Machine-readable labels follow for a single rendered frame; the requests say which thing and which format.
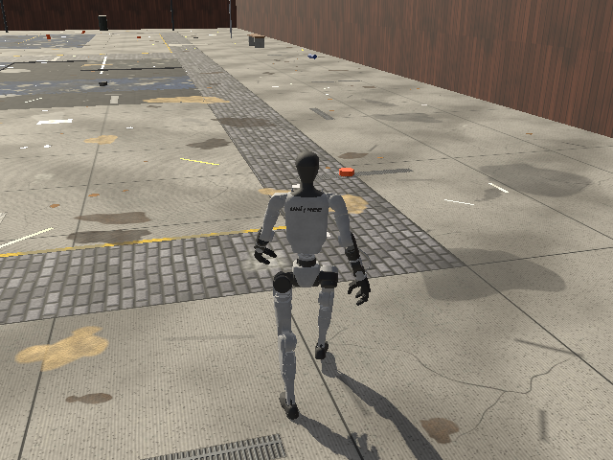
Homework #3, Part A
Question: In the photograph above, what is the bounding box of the robot left forearm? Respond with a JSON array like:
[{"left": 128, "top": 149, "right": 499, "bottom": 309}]
[{"left": 254, "top": 227, "right": 269, "bottom": 253}]

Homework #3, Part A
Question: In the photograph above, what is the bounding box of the robot left foot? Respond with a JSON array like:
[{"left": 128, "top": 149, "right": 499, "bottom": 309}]
[{"left": 279, "top": 392, "right": 299, "bottom": 420}]

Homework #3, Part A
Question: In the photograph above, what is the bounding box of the right robot upper arm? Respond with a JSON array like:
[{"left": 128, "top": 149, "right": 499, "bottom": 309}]
[{"left": 327, "top": 193, "right": 353, "bottom": 248}]

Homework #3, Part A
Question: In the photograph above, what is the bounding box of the left robot hand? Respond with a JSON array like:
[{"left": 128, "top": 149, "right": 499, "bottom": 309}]
[{"left": 254, "top": 247, "right": 277, "bottom": 265}]

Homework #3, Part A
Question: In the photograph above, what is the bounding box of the robot foot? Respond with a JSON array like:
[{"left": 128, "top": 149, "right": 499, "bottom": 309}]
[
  {"left": 279, "top": 392, "right": 299, "bottom": 420},
  {"left": 315, "top": 340, "right": 329, "bottom": 359}
]

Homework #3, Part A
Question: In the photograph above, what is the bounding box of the left robot upper arm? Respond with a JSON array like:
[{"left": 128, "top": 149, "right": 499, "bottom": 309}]
[{"left": 259, "top": 193, "right": 287, "bottom": 242}]

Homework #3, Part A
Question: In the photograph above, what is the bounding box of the robot right forearm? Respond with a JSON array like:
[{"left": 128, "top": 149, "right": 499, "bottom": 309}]
[{"left": 345, "top": 232, "right": 367, "bottom": 281}]

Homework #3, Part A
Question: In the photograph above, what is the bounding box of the robot right foot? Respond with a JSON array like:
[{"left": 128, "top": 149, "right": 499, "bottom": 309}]
[{"left": 315, "top": 340, "right": 329, "bottom": 359}]

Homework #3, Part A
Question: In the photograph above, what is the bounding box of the right robot hand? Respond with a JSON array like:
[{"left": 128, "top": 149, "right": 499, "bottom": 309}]
[{"left": 348, "top": 277, "right": 371, "bottom": 306}]

